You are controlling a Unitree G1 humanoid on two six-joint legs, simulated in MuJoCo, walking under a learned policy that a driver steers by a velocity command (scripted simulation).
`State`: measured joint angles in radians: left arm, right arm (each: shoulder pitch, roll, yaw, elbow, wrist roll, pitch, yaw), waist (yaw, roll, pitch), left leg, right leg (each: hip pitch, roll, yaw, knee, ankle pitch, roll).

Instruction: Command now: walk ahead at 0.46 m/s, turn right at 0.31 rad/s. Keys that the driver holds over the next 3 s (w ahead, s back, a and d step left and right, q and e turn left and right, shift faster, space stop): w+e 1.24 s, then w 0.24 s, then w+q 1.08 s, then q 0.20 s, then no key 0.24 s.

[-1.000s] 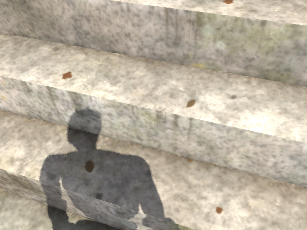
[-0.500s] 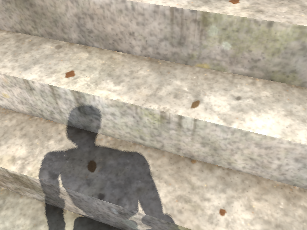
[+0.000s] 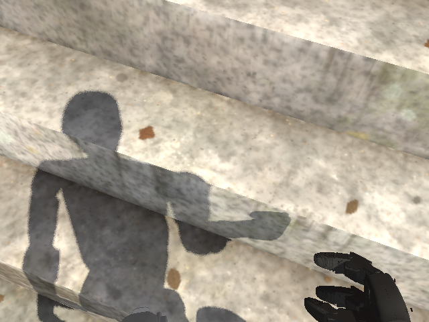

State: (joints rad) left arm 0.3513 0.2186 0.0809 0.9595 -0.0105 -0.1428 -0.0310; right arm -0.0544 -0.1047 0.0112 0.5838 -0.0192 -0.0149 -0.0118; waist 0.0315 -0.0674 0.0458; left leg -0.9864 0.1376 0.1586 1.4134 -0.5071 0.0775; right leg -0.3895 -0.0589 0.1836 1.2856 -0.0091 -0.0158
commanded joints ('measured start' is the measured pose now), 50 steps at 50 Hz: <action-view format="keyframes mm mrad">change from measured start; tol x64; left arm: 1 -106 -74 0 -235 74 18 19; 50 -199 27 45 -305 38 -62 -15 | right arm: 1 124 -205 -96 101 10 -19 -4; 50 290 -265 -100 7 -19 -11 -40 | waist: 1 6 286 -267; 50 -214 333 -546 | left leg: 1 535 267 -713 -920 -445 3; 17 884 118 132 -1281 584 -116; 24 1056 218 211 -902 2497 62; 28 245 -178 -92 346 498 18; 38 -481 -81 -131 1074 271 28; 47 750 -198 -54 -245 14 38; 50 985 257 -1035 -927 264 281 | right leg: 1 -491 54 -36 846 225 -29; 18 -1032 87 -410 722 -190 -164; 23 -341 203 -609 112 -624 -203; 28 158 -51 770 -904 -1108 -417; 43 30 -16 126 -1264 124 -239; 47 233 -83 68 -686 1674 -234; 50 -387 256 45 600 -15 -60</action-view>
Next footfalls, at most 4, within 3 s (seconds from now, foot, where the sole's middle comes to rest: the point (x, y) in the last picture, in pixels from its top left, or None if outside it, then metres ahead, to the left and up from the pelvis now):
0.50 right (222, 308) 0.35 0.00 -0.42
0.96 left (200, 132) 0.66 0.07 -0.22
1.44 right None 0.76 -0.38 -0.01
2.00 left None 1.01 -0.34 0.19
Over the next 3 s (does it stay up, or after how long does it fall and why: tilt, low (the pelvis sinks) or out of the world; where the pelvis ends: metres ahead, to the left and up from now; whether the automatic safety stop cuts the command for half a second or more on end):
stays up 1.23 -0.50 1.18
